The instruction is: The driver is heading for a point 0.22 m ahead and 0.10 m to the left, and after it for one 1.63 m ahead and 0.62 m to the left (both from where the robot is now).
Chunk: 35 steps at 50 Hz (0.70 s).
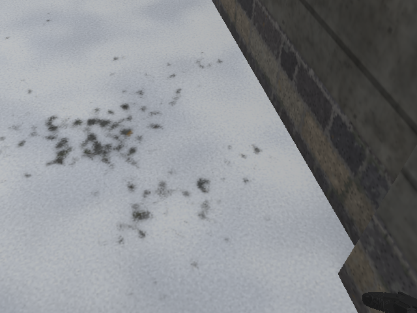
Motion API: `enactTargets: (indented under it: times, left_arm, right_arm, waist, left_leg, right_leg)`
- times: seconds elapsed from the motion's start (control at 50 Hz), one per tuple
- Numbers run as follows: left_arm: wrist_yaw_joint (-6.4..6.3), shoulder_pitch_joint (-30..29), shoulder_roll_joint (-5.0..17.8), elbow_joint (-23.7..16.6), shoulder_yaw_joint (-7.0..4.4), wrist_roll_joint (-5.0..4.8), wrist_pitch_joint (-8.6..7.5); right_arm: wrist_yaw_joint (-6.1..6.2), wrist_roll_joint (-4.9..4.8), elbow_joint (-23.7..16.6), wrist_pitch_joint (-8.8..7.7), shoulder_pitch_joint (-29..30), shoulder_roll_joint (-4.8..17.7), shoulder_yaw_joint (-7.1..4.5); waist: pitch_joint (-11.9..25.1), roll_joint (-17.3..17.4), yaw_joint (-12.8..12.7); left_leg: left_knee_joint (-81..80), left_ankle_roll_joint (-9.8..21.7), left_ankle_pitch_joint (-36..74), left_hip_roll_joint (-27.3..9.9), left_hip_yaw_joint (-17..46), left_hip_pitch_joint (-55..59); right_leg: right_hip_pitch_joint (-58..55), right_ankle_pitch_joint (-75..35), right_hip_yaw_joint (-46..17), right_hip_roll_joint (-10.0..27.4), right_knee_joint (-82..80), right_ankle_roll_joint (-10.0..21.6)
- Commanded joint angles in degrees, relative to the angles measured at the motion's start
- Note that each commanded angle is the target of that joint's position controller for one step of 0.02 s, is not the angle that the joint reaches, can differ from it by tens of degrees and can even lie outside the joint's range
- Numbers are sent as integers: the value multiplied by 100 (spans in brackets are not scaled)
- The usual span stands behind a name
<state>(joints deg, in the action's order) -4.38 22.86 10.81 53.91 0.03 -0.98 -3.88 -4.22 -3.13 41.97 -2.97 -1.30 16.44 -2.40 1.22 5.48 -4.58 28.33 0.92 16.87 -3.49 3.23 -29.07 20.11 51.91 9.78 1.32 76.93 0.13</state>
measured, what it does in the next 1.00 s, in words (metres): goes down, turning left: left foot 0.18 m lower, then right foot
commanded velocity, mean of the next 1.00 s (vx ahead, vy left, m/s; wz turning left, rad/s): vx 0.50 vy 0.00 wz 0.56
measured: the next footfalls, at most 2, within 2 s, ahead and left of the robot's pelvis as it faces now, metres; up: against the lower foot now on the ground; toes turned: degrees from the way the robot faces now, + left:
left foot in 0.02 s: +0.16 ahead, +0.08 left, -0.18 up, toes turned +0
right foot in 0.42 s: +0.42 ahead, -0.05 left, -0.18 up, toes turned +21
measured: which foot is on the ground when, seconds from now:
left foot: up 0.00-0.00, down 0.02-0.44, up 0.46-0.90, down 0.92-1.00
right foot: down 0.00-0.02, up 0.04-0.40, down 0.42-0.92, up 0.94-1.00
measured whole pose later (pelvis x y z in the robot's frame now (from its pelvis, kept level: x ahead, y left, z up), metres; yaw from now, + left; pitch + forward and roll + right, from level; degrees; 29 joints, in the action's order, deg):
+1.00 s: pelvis +0.47 +0.18 -0.05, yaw +37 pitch +3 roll +0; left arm 0.1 13.7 15.6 50.5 -4.7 -2.1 -6.5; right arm -1.1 -1.0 41.1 -1.6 -6.3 14.2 -4.7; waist -3.3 -1.4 -1.6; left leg 35.5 5.0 -12.0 2.9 -2.0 -26.8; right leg 17.6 26.5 0.8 4.5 65.5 -0.7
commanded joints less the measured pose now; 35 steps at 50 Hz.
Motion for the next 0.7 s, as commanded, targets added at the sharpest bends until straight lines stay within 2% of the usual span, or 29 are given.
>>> enactTargets:
  times: [0.02, 0.04, 0.06, 0.08, 0.1, 0.12, 0.14, 0.16, 0.18, 0.2, 0.24, 0.28, 0.32, 0.36, 0.38, 0.4, 0.42, 0.44, 0.46, 0.48, 0.5, 0.52, 0.54, 0.56, 0.58, 0.62, 0.64, 0.66, 0.7]
  left_arm:
    - [16, -115, 860, -213, -449, 172, -67]
    - [153, 378, 276, -422, -303, 307, -240]
    - [212, 383, 469, -823, -228, 213, -404]
    - [195, -197, 634, -1219, -274, -12, -537]
    - [128, -599, 502, -1254, -250, -318, -626]
    - [13, -859, 657, -1231, -270, -259, -578]
    - [-18, -792, 805, -1186, -347, -165, -487]
    - [-59, -1002, 785, -1174, -390, 68, -282]
    - [-57, -1180, 695, -1329, -414, 236, -166]
    - [-50, -1405, 669, -1454, -431, 336, -137]
    - [53, -1877, 447, -1707, -361, 253, -177]
    - [163, -2345, 373, -1803, -346, 91, -238]
    - [222, -2549, 503, -1844, -384, 48, -201]
    - [265, -2740, 494, -1938, -413, 68, -231]
    - [288, -2716, 521, -1938, -426, 1, -303]
    - [285, -2385, 648, -1830, -492, 12, -385]
    - [305, -1688, 926, -1644, -591, 90, -456]
    - [340, -663, 1278, -1534, -730, 208, -456]
    - [418, -55, 1424, -1247, -815, 120, -431]
    - [350, -149, 1057, -1392, -774, -4, -357]
    - [293, -548, 862, -1470, -717, 20, -276]
    - [280, -914, 763, -1496, -672, 66, -207]
    - [272, -1118, 759, -1388, -680, 83, -179]
    - [278, -1110, 841, -1283, -682, 100, -165]
    - [254, -1173, 842, -1194, -708, 158, -110]
    - [267, -1256, 740, -1131, -694, 181, -120]
    - [264, -1311, 716, -1110, -709, 167, -140]
    - [251, -1222, 822, -1029, -730, 173, -162]
    - [258, -1296, 843, -964, -723, 133, -173]
  right_arm:
    - [-12, 151, 545, 70, -2286, 720, -402]
    - [29, 200, 829, 21, -2794, 809, -389]
    - [114, 58, 644, 96, -2612, 1046, -462]
    - [213, 160, 468, 113, -2468, 1244, -509]
    - [335, 319, 559, 99, -2137, 970, -432]
    - [401, 371, 350, 19, -1583, 621, -314]
    - [389, 355, 277, -65, -1126, 603, -281]
    - [396, 237, 142, -79, -587, 516, -216]
    - [404, 227, 62, -70, -474, 461, -210]
    - [458, 237, 39, -91, -514, 477, -215]
    - [553, 91, 106, -65, -813, 491, -240]
    - [628, -2, 201, 0, -1359, 448, -291]
    - [627, -27, 266, 26, -1676, 440, -356]
    - [623, -12, 369, 110, -1960, 240, -359]
    - [653, 24, 378, 134, -2027, 112, -339]
    - [648, 68, 286, 132, -1816, 124, -347]
    - [595, 148, 41, 82, -1521, 65, -335]
    - [531, 245, -143, 8, -1663, -150, -278]
    - [517, 102, -242, -5, -2184, -87, -196]
    - [498, 55, -198, -36, -1814, 332, -283]
    - [516, 70, -313, 32, -1254, 424, -326]
    - [530, 145, -364, 100, -1024, 355, -323]
    - [507, 163, -311, 60, -1077, 259, -352]
    - [486, 174, -391, 57, -1085, 53, -303]
    - [547, 32, -416, 88, -1135, 78, -320]
    - [593, 34, -501, 169, -1090, 135, -323]
    - [618, 86, -535, 200, -974, 165, -337]
    - [631, 112, -595, 209, -850, 139, -324]
    - [552, 74, -596, 185, -629, 106, -315]
  waist:
    - [474, 47, 1180]
    - [917, 932, 949]
    - [1745, 1116, 1023]
    - [1846, 808, 1073]
    - [1655, -143, 871]
    - [1247, -750, 681]
    - [846, -1060, 278]
    - [58, -1039, -1]
    - [29, -787, -23]
    - [116, -589, 55]
    - [294, -245, 250]
    - [477, -243, 577]
    - [282, -177, 701]
    - [277, 43, 767]
    - [267, 98, 686]
    - [353, 149, 473]
    - [818, -32, 119]
    - [1677, -811, -119]
    - [2395, -2475, -94]
    - [1731, -1638, -190]
    - [933, -1283, -223]
    - [456, -922, -68]
    - [244, -617, 146]
    - [61, -593, 354]
    - [32, -879, 432]
    - [-84, -1128, 461]
    - [-126, -1221, 426]
    - [-147, -1175, 432]
    - [-76, -1197, 405]
  left_leg:
    - [-646, 762, 1390, 150, -321, 3062]
    - [1314, 1212, 1758, -390, 642, 5424]
    - [1160, 1587, 512, -678, 1862, 5864]
    - [51, 2037, -1346, -1260, 3260, 5694]
    - [-621, 2045, -3371, -1756, 4326, 5246]
    - [-713, 1914, -3381, -1837, 4627, 4487]
    - [-603, 1707, -2905, -1717, 4351, 3438]
    - [-677, 1454, -1934, -1123, 3211, 1723]
    - [-760, 1401, -1987, -572, 2537, 939]
    - [-888, 1426, -1518, -227, 2190, 516]
    - [-942, 1369, -926, 77, 1683, 439]
    - [-850, 1245, -968, 93, 1669, 812]
    - [-674, 1192, -1299, 6, 1882, 1114]
    - [-469, 1136, -1653, -36, 2165, 1651]
    - [-340, 1073, -1932, -27, 2404, 1816]
    - [-12, 974, -1730, 90, 2362, 1863]
    - [876, 840, -1126, 344, 2059, 1439]
    - [2383, 566, -2293, 805, 1510, 143]
    - [3907, 333, -5082, 1173, 1145, -1466]
    - [4456, 305, -4929, 727, 945, -2301]
    - [4702, 268, -4296, 502, 681, -2604]
    - [4569, 234, -3846, 265, 510, -2441]
    - [4189, 211, -3605, 79, 511, -2003]
    - [4073, 185, -3547, -52, 456, -1656]
    - [3959, 116, -3369, -83, 347, -1488]
    - [3701, 45, -2919, -108, 212, -1572]
    - [3537, -2, -2705, -130, 234, -1656]
    - [3295, -3, -2435, -175, 288, -1643]
    - [2610, -46, -1840, -174, 183, -1351]
  right_leg:
    - [1147, -4039, -328, 360, 2063, 387]
    - [4059, -897, -450, 86, 4223, 152]
    - [4657, -1213, -1095, 289, 4351, 130]
    - [5225, -1723, -1341, 121, 4364, 21]
    - [5653, -2646, -1671, 312, 3509, 27]
    - [5589, -3025, -1734, 420, 3281, -36]
    - [5119, -3587, -1898, 517, 2165, -39]
    - [4341, -3893, -1778, 539, 925, -251]
    - [3456, -4088, -1687, 551, -237, -347]
    - [2804, -4431, -1489, 422, -980, -461]
    - [1785, -5186, -1344, 232, -2740, -501]
    - [1165, -5871, -1185, -83, -3855, -487]
    - [1046, -5753, -1201, -182, -4360, -436]
    - [923, -5045, -1257, -310, -4789, -247]
    - [635, -4929, -1361, -325, -5097, -130]
    - [126, -4949, -1405, -279, -5357, 74]
    - [-1098, -5424, -1595, 48, -5204, 405]
    - [-3155, -6185, -2513, 1029, -4698, 1045]
    - [-4506, -4648, -4663, 2256, -5120, 1952]
    - [-4133, -2704, -4997, 2294, -5600, 1744]
    - [-3466, -2381, -4436, 2041, -5834, 1460]
    - [-2654, -2873, -3852, 1818, -6034, 1315]
    - [-2007, -3468, -3497, 1687, -6197, 1192]
    - [-1419, -3521, -3189, 1616, -6469, 1152]
    - [-1188, -3726, -2832, 1475, -6575, 1028]
    - [-1034, -4157, -2016, 1244, -6731, 1000]
    - [-1029, -4323, -1820, 1271, -6790, 961]
    - [-990, -4569, -1668, 1315, -6830, 980]
    - [-997, -4936, -1124, 1181, -6739, 855]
